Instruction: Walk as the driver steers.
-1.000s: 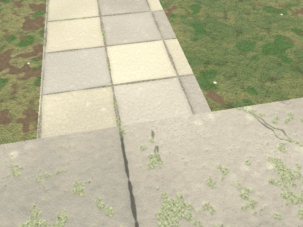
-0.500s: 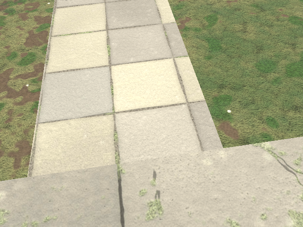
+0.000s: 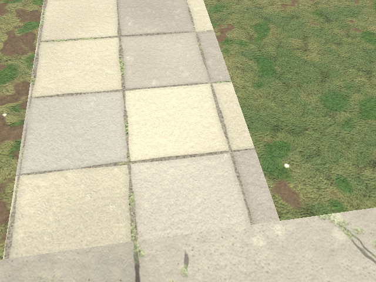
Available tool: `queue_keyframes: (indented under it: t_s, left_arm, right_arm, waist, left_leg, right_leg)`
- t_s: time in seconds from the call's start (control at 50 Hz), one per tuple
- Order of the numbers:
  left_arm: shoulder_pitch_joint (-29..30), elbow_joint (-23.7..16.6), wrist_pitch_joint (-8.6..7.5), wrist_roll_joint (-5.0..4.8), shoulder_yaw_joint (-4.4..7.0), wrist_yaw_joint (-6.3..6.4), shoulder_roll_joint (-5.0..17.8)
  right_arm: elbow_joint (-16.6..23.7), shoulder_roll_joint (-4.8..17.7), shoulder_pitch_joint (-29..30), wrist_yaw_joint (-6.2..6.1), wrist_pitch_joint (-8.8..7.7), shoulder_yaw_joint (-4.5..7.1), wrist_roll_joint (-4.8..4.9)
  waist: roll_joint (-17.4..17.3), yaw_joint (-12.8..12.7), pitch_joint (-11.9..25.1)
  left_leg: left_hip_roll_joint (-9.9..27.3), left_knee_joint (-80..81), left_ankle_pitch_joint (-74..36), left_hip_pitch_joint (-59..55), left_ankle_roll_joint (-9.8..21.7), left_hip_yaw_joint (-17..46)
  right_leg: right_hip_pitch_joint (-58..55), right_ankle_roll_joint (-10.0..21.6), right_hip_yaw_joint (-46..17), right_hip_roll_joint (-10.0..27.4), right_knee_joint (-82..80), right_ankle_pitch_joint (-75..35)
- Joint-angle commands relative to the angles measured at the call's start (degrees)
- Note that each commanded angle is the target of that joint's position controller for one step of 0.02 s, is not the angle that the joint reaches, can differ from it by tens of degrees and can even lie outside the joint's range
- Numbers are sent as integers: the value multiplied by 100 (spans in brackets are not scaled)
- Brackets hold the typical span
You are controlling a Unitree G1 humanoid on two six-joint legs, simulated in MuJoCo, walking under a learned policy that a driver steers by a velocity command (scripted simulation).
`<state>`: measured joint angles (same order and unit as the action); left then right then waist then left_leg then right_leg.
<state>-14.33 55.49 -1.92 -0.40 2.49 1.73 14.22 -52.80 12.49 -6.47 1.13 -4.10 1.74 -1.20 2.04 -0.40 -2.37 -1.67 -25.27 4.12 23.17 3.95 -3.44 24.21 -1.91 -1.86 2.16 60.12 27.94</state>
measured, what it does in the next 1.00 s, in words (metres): walks ahead: right foot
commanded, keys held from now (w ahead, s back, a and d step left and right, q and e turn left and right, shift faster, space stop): no key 0.48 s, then w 0.52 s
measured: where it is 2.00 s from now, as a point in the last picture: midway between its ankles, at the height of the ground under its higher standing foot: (186, 199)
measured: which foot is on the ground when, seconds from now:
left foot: down 0.00-1.00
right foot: up 0.00-0.16, down 0.18-0.78, up 0.80-1.00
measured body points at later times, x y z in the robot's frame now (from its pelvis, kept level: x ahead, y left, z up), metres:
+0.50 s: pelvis +0.07 -0.02 +0.00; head +0.08 -0.02 +0.45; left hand +0.08 +0.22 -0.15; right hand +0.13 -0.27 -0.14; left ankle +0.10 +0.09 -0.73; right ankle +0.06 -0.15 -0.73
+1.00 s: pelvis +0.22 +0.00 +0.01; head +0.23 +0.01 +0.46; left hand +0.36 +0.25 -0.11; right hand +0.15 -0.23 -0.13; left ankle +0.11 +0.09 -0.73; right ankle +0.32 -0.15 -0.66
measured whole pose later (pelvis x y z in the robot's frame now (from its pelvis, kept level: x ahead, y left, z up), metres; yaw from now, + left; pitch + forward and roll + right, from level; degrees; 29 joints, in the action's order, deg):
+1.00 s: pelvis +0.22 +0.00 +0.01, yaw +1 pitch +1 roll +0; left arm -6.2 53.9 -5.4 -1.4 4.2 -0.4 13.5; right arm -63.0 9.9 -25.3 0.1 -4.7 0.8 -0.2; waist 0.9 3.3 0.7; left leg -1.9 -15.1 17.2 -0.6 3.0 -2.1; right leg 38.1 2.1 1.4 5.3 54.6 7.4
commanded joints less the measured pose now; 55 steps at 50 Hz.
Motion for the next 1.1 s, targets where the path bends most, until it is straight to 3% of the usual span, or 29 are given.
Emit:
queue_keyframes:
  t_s: [0.02,0.08,0.14,0.18,0.2,0.22,0.26,0.34,0.48,0.5,0.54,0.56,0.6,0.68,0.72,0.74,0.76,0.78,0.8,0.82,0.86,0.9,0.92,1.0,1.04,1.1]
  left_arm:
    - [-843,-5,149,37,47,129,92]
    - [-621,-6,247,59,69,143,214]
    - [-442,34,293,128,94,108,220]
    - [-386,18,278,208,93,106,292]
    - [-297,21,260,161,150,127,599]
    - [-258,128,226,98,194,109,650]
    - [-81,165,112,127,124,88,317]
    - [-98,255,-26,74,116,71,257]
    - [-313,421,-4,55,89,73,238]
    - [-448,497,14,44,90,74,214]
    - [-484,501,50,-24,149,87,359]
    - [-482,460,32,-50,157,93,366]
    - [-628,438,-99,-108,161,81,347]
    - [-1038,540,-312,-144,271,-10,639]
    - [-742,425,-341,-142,256,-52,558]
    - [-353,282,-333,-142,247,-71,535]
    - [180,24,-368,-140,192,-86,372]
    - [324,-177,-471,-99,128,-83,76]
    - [444,-232,-541,-91,149,-99,192]
    - [430,-221,-566,-186,175,-152,249]
    - [421,-182,-542,-205,180,-197,198]
    - [484,-209,-471,-139,235,-206,205]
    - [543,-231,-431,-123,225,-220,131]
    - [1634,-676,-381,-82,83,-246,-119]
    - [2011,-814,-371,-112,54,-299,-57]
    - [2304,-989,-369,-152,55,-381,129]
  right_arm:
    - [216,604,228,-57,-38,104,-107]
    - [138,739,152,-132,25,132,-17]
    - [72,679,240,-184,141,97,87]
    - [-73,514,-24,-195,182,40,106]
    - [-102,557,-241,-205,199,73,101]
    - [-124,589,-296,-246,234,98,100]
    - [-162,527,-284,-293,270,95,82]
    - [-317,436,-363,-284,287,90,57]
    - [-499,433,-346,-262,308,96,115]
    - [-583,402,-454,-267,323,90,125]
    - [-636,524,-505,-283,351,147,199]
    - [-619,539,-487,-286,325,157,220]
    - [-571,464,-431,-264,171,149,264]
    - [-402,216,-212,-103,-165,111,276]
    - [-496,267,-531,-51,-226,136,289]
    - [-698,340,-1082,-47,-225,181,301]
    - [-939,717,-1832,-56,-233,311,322]
    - [-1161,1412,-2687,-44,-214,522,326]
    - [-1148,1044,-2757,-6,-247,364,205]
    - [-1035,731,-2336,-14,-271,243,141]
    - [-831,555,-1796,16,-261,128,158]
    - [-809,359,-1728,-7,-178,29,138]
    - [-818,369,-1811,-43,-140,14,117]
    - [-730,694,-1829,-205,-94,47,90]
    - [-777,828,-2041,-229,-109,97,130]
    - [-880,812,-2188,-228,-112,156,224]
  waist:
    - [-887,-287,880]
    - [-861,-186,1022]
    - [-807,-253,609]
    - [-577,-206,232]
    - [-166,41,5]
    - [291,102,-132]
    - [475,154,-82]
    - [188,131,133]
    - [-135,27,339]
    - [-143,11,448]
    - [-87,16,114]
    - [-93,8,-160]
    - [-34,-50,-521]
    - [792,-89,-485]
    - [623,167,-338]
    - [462,458,-207]
    - [-301,794,-108]
    - [-1837,1018,189]
    - [-1643,929,247]
    - [-995,631,28]
    - [-375,331,-151]
    - [-516,213,-176]
    - [-572,211,-191]
    - [-572,354,-482]
    - [-696,444,-517]
    - [-699,390,-642]
  left_leg:
    - [1337,1044,-1676,-237,1001,1025]
    - [1369,1225,-124,-230,959,1109]
    - [1157,1362,2095,238,600,1120]
    - [918,1255,2806,330,171,1098]
    - [633,1081,2602,269,3,886]
    - [369,842,2179,-218,-100,525]
    - [349,441,1512,-889,-92,415]
    - [354,241,833,-1062,-28,358]
    - [376,37,-71,-1214,-46,332]
    - [300,-3,468,-1250,-31,250]
    - [167,-155,2346,-878,65,164]
    - [206,-141,2954,-577,126,248]
    - [292,-281,3114,-132,216,395]
    - [131,-1426,1792,729,209,26]
    - [172,-1100,1591,144,319,80]
    - [182,-708,1428,-757,394,189]
    - [603,-26,1251,-1900,651,1050]
    - [1662,803,849,-3360,1225,3093]
    - [2303,1122,203,-3673,1452,4163]
    - [2321,943,-32,-3522,1306,3682]
    - [1983,1066,-511,-3104,1013,2518]
    - [1589,1311,-887,-2635,724,1714]
    - [1479,1421,-1017,-2507,696,1479]
    - [1156,1825,-1049,-1753,625,819]
    - [1223,2003,-804,-1716,649,747]
    - [1510,1919,-980,-2312,608,713]
  right_leg:
    - [-696,-40,-3,208,-977,-286]
    - [-1076,6,50,189,-1809,-1002]
    - [-1550,157,230,57,-2717,-1630]
    - [-1567,354,-12,288,-3426,-1680]
    - [-1261,480,-97,394,-3551,-1230]
    - [-551,521,-119,297,-3744,-371]
    - [-125,369,-162,288,-4077,-220]
    - [-499,263,-86,223,-3907,-1049]
    - [-955,305,46,137,-3616,-2039]
    - [-1020,339,99,86,-3643,-1512]
    - [-746,573,39,50,-3652,173]
    - [-591,700,-104,133,-3722,777]
    - [-570,924,-492,377,-3861,1122]
    - [-1601,1515,-2100,1489,-4344,263]
    - [-1424,1388,-1812,1429,-3992,-787]
    - [-877,1169,-1325,1128,-3618,-1163]
    - [111,751,-359,395,-2424,-1944]
    - [1551,257,587,-414,-288,-1616]
    - [2452,314,4,-416,857,208]
    - [2812,494,-285,-71,1494,47]
    - [2917,651,-163,338,1331,-892]
    - [2409,599,25,504,678,-1419]
    - [2286,523,138,484,406,-1623]
    - [1600,313,474,218,-1653,-2685]
    - [1188,310,588,72,-2288,-3001]
    - [1196,498,422,81,-2812,-3048]
Velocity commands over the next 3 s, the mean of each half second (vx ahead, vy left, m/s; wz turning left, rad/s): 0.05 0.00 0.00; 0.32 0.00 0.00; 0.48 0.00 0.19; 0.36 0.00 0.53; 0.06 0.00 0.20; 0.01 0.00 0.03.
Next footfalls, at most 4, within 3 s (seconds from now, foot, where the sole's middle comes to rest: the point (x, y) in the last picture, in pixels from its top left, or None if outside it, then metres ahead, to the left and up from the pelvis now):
0.18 right None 0.10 -0.15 -0.77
1.20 right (229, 262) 0.53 -0.14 -0.77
1.80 left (151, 194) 0.79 0.16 -0.77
2.28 right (193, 160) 0.96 -0.01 -0.77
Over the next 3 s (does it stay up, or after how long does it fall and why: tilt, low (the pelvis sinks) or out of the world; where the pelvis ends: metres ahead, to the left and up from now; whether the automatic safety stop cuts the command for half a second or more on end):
stays up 0.84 0.06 0.00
